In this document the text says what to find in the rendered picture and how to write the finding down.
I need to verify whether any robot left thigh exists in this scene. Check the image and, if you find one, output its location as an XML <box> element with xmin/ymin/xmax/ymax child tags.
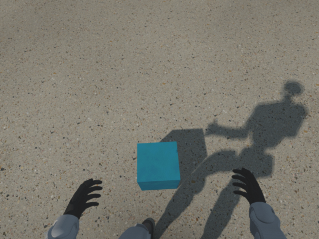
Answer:
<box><xmin>118</xmin><ymin>227</ymin><xmax>151</xmax><ymax>239</ymax></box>

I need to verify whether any right robot forearm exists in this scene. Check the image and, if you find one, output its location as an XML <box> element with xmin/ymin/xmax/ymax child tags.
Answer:
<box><xmin>249</xmin><ymin>202</ymin><xmax>287</xmax><ymax>239</ymax></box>

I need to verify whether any left robot forearm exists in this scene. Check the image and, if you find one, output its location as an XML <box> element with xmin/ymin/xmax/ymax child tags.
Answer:
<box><xmin>45</xmin><ymin>214</ymin><xmax>79</xmax><ymax>239</ymax></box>

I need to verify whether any robot left foot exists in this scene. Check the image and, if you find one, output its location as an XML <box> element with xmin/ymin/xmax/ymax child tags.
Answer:
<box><xmin>142</xmin><ymin>220</ymin><xmax>154</xmax><ymax>239</ymax></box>

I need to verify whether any right robot hand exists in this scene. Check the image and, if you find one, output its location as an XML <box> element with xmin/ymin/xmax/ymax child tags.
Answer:
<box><xmin>232</xmin><ymin>167</ymin><xmax>266</xmax><ymax>205</ymax></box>

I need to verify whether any carton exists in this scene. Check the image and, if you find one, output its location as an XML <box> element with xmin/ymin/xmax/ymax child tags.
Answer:
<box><xmin>137</xmin><ymin>141</ymin><xmax>180</xmax><ymax>191</ymax></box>

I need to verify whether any left robot hand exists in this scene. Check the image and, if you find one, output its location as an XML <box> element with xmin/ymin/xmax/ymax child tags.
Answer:
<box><xmin>64</xmin><ymin>178</ymin><xmax>103</xmax><ymax>219</ymax></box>

